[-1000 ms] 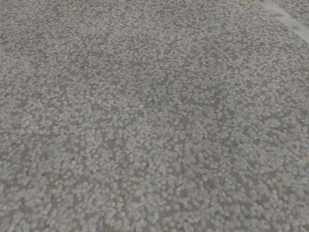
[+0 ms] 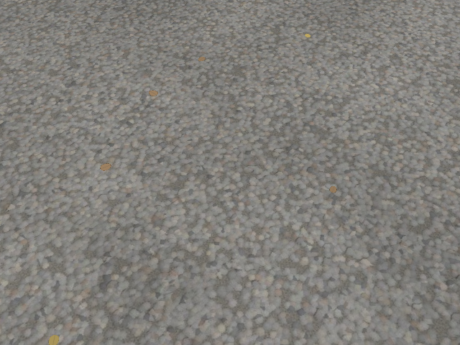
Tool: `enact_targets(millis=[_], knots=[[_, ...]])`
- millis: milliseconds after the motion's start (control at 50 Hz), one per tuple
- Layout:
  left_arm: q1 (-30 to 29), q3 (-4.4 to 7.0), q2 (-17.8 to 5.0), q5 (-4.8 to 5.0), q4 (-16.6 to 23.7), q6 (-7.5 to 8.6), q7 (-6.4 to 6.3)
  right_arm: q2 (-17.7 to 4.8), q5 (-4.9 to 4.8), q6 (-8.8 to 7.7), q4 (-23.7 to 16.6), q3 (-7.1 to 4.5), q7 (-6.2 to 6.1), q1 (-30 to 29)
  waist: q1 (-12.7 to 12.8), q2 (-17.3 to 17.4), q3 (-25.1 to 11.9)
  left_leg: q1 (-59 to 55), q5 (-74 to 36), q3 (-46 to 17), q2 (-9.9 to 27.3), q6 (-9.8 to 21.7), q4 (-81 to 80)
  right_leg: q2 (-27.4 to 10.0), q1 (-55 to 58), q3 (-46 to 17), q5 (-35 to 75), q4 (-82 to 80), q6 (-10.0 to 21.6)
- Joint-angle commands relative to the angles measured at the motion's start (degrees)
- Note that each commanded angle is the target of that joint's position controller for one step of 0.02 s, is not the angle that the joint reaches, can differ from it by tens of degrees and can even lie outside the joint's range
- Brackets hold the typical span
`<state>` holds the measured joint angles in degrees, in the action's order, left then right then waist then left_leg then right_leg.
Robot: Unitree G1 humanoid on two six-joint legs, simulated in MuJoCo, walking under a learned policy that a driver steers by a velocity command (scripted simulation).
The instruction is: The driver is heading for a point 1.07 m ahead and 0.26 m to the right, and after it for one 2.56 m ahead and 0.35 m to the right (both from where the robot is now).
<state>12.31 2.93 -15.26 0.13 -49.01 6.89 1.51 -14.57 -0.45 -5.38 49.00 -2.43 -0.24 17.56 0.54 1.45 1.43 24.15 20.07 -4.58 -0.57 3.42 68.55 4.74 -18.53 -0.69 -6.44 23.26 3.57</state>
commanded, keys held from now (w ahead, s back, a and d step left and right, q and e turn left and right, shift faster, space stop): w+e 0.88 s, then w+q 0.12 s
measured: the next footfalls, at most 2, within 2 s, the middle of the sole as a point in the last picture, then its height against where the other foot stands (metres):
left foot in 0.30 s outside the picture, level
right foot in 0.82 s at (317, 332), level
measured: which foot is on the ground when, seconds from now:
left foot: up 0.00-0.28, down 0.30-0.84, up 0.86-1.00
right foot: down 0.00-0.30, up 0.32-0.80, down 0.82-1.00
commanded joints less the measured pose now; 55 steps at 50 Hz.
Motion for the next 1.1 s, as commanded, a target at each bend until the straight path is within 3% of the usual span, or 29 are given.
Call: enact_targets(millis=[20,100,200,240,280,300,320,340,360,380,400,420,480,540,620,720,780,800,820,840,860,880,900,920,940,960,1000,1040,1100], knots=[[0.2,0.39,-4.2,-0.08,3.0,0.29,0.21,-3.2,0.91,-1.38,-4.9,-0.85,-0.25,0.5,-2.0,-4.2,-2.7,10.2,-3.0,-1.0,6.0,-0.6,-4.7,-14.6,8.1,-21.0,2.0,-13.7,11.9],[4.0,1.53,-8.2,0.93,2.3,-0.25,-1.15,-1.6,1.44,-1.45,-8.1,0.42,-0.53,-7.9,-0.1,-4.8,-0.7,6.4,-11.7,1.8,4.7,-3.5,-23.5,-12.6,1.7,-15.0,4.0,-15.0,11.5],[9.6,1.75,-9.1,1.79,1.4,-1.51,-1.72,-4.1,-0.11,-1.98,-10.8,0.20,0.10,-16.4,2.6,-6.3,-0.9,-0.8,-21.2,1.2,1.0,-5.0,-36.6,-12.6,2.4,-16.9,-0.4,-11.1,8.8],[10.0,1.82,-9.2,1.83,1.6,-2.08,-1.97,-5.9,-0.38,-2.35,-11.5,-0.49,0.21,-16.7,1.6,-6.8,-1.2,-4.1,-18.7,0.5,0.8,-4.3,-40.0,-13.4,4.4,-20.1,-4.2,-8.1,7.5],[9.2,1.47,-7.7,1.46,2.4,-2.60,-2.21,-7.4,-0.25,-2.68,-10.3,-1.53,-0.02,-11.3,-1.8,-7.0,-2.8,-12.4,-15.0,1.1,1.4,-2.5,-43.5,-11.1,3.6,-20.9,-5.3,-2.0,5.3],[7.9,0.65,-5.2,1.04,3.4,-2.52,-2.14,-9.6,0.31,-2.89,-9.2,-2.42,-0.42,-4.1,-5.4,-5.2,-6.8,-22.5,-12.6,-2.8,6.4,-0.1,-44.1,-8.0,-0.8,-18.2,-6.0,8.0,3.3],[9.4,-0.75,-0.3,-0.24,4.8,-2.23,-2.12,-13.7,0.58,-2.45,-7.9,-3.41,-0.75,5.2,-7.6,5.8,-14.5,-36.0,-10.9,-14.5,18.2,3.4,-44.7,-2.5,-9.5,-10.4,-20.3,27.3,0.5],[15.5,-0.95,-0.5,2.09,7.1,-1.40,-2.01,-16.3,1.00,-1.53,-6.5,-4.15,-0.10,6.9,-3.8,22.9,-16.9,-42.8,3.1,-39.0,27.8,11.0,-51.4,-0.8,-26.0,-6.5,-28.5,40.8,0.0],[13.5,0.46,-6.5,2.89,5.4,-1.70,-2.35,-10.1,0.74,-1.76,-7.9,-2.97,0.24,3.7,-4.7,11.6,-10.3,-37.1,7.7,-36.4,24.9,9.8,-53.0,-4.8,-29.4,-9.3,-23.4,47.9,-0.7],[9.2,1.07,-7.9,2.55,5.8,-2.15,-2.25,-7.1,0.40,-1.80,-8.2,-2.15,0.35,1.1,-4.7,6.4,-5.4,-31.5,2.4,-26.0,22.0,7.5,-52.9,-6.2,-29.7,-8.6,-17.9,48.7,-0.9],[8.4,1.09,-6.5,2.04,5.6,-2.68,-2.25,-5.9,0.62,-1.78,-8.6,-1.63,0.62,-2.4,-3.0,3.0,-3.7,-26.4,-4.8,-19.1,18.9,6.3,-54.2,-8.0,-26.8,-7.9,-13.6,47.5,-1.7],[7.2,1.32,-5.9,1.51,6.2,-3.04,-2.07,-4.8,0.77,-1.61,-8.3,-1.44,0.72,-4.4,-1.9,3.8,-2.0,-23.3,-9.3,-14.3,16.9,6.0,-55.5,-9.4,-25.9,-7.5,-11.0,45.2,-2.1],[5.6,1.12,-3.2,1.47,7.9,-4.05,-1.16,-5.4,1.02,-2.10,-6.8,-1.93,0.73,-4.2,-1.0,4.6,-1.3,-19.3,-20.4,-4.5,14.5,6.3,-58.3,-10.9,-23.3,-5.3,-6.3,43.6,-3.0],[1.7,0.94,-2.5,1.25,10.5,-4.31,-0.80,-7.2,0.90,-2.13,-5.2,-2.68,0.32,-2.5,-1.4,2.4,-0.6,-20.6,-26.8,0.3,15.6,7.4,-59.2,-11.2,-26.3,-5.6,-1.7,37.5,-3.7],[-5.1,0.37,-1.8,1.08,13.4,-4.00,0.59,-9.2,0.64,-1.40,-4.2,-3.08,-0.20,-1.9,-3.3,2.0,0.9,-21.2,-26.4,7.1,14.9,6.2,-59.7,-10.7,-23.8,-2.6,8.0,24.3,-3.0],[-12.8,0.28,-2.3,1.36,17.8,-4.08,2.32,-11.6,-0.54,-0.02,-2.3,-3.65,-0.40,1.6,-4.9,2.0,3.5,-26.8,-28.2,11.3,17.3,4.4,-57.2,-9.6,-22.7,1.7,4.3,16.1,-0.3],[-9.7,1.61,-4.9,1.06,18.6,-4.50,2.59,-14.2,-0.93,1.11,-2.4,-4.34,-0.82,1.2,-1.5,4.5,-0.4,-28.7,-52.5,14.7,17.2,2.7,-46.9,-4.6,-12.7,6.6,-4.2,14.4,3.1],[-2.9,2.88,-7.0,1.11,17.1,-4.66,2.36,-14.8,-1.01,1.61,-2.6,-4.48,-1.08,0.6,2.6,4.5,-4.2,-27.3,-59.6,16.2,16.1,1.8,-37.3,-1.8,-3.5,8.0,-4.2,12.2,4.9],[7.1,4.92,-10.5,1.19,14.4,-4.96,1.46,-13.9,-0.90,1.68,-3.1,-4.03,-1.38,0.8,7.5,2.5,-9.4,-19.4,-55.9,17.2,13.7,-0.2,-23.7,-0.3,12.4,6.4,-1.1,9.1,7.2],[12.8,6.21,-16.1,1.50,13.1,-5.53,0.00,-7.9,1.85,1.07,-4.8,-2.05,-1.04,3.5,6.5,-10.5,-14.3,-1.3,-14.2,16.8,9.3,-2.6,-4.0,-13.6,29.8,-13.0,3.9,9.4,11.2],[10.8,5.91,-18.9,1.17,15.4,-4.55,0.39,-4.9,1.13,-1.20,-8.2,-0.53,-0.08,6.0,2.4,-18.0,-24.4,17.6,15.3,4.6,-1.4,-4.5,12.0,-24.9,43.3,-47.2,-11.3,-2.3,22.8],[11.4,4.60,-13.6,0.85,15.1,-3.88,0.86,-10.9,-1.10,-2.83,-9.2,-1.96,0.55,-2.3,6.7,-8.0,-21.2,23.7,10.5,-1.9,1.8,-3.3,14.1,-23.7,40.7,-44.2,-13.3,-6.7,18.8],[9.2,3.66,-10.7,0.63,14.1,-3.40,0.85,-10.7,-2.26,-3.26,-9.5,-1.85,0.76,-3.7,4.9,-6.6,-13.3,24.6,4.8,-0.3,4.4,-2.1,10.4,-22.4,32.7,-34.2,-8.4,-6.5,16.1],[4.7,2.84,-8.5,0.73,14.6,-3.12,0.84,-9.8,-1.35,-2.94,-8.1,-1.63,0.18,-3.1,1.9,-1.0,-8.9,20.5,0.1,0.4,7.4,-2.3,5.9,-20.0,23.0,-26.4,-1.0,-6.3,13.8],[1.2,2.13,-6.3,0.38,15.1,-2.87,0.81,-9.9,-0.41,-2.19,-7.3,-1.96,-0.10,-2.3,-0.1,-1.8,-6.9,16.3,-2.4,0.4,9.3,-2.7,2.0,-17.8,16.3,-20.8,5.5,-7.0,12.5],[-0.2,1.78,-5.5,-0.21,15.2,-2.58,0.76,-9.7,-0.33,-1.22,-6.6,-2.07,0.07,-0.5,-1.7,-3.6,-6.4,12.5,-4.2,0.2,10.4,-2.9,0.8,-16.4,12.0,-17.7,8.6,-8.5,12.0],[0.1,1.92,-6.1,-0.35,13.5,-1.50,0.74,-8.0,-0.28,0.34,-5.6,-1.94,0.03,1.2,-2.6,-3.8,-5.8,10.3,-6.9,1.0,10.4,-3.8,-1.2,-15.7,8.3,-12.8,14.5,-10.8,12.0],[1.8,2.16,-7.0,-0.50,11.6,-0.80,0.39,-6.9,-0.13,1.21,-6.2,-1.72,-0.22,-1.2,-2.0,-3.6,-3.4,13.2,-11.7,1.0,10.4,-4.5,-4.8,-15.2,7.6,-8.5,17.7,-12.4,11.2],[3.7,1.97,-6.7,-0.63,9.6,-0.82,-0.44,-6.2,-0.41,1.19,-7.2,-1.61,-0.02,-5.5,-0.1,-3.9,-1.1,17.3,-21.0,0.3,9.3,-4.5,-13.4,-14.1,10.3,-3.8,17.6,-13.8,8.6]])
Keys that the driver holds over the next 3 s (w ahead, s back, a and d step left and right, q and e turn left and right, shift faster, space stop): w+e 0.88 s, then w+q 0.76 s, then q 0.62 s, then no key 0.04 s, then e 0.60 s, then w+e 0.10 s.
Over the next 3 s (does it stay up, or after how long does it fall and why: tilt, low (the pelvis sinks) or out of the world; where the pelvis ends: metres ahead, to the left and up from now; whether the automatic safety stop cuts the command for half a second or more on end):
stays up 0.99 -0.31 0.01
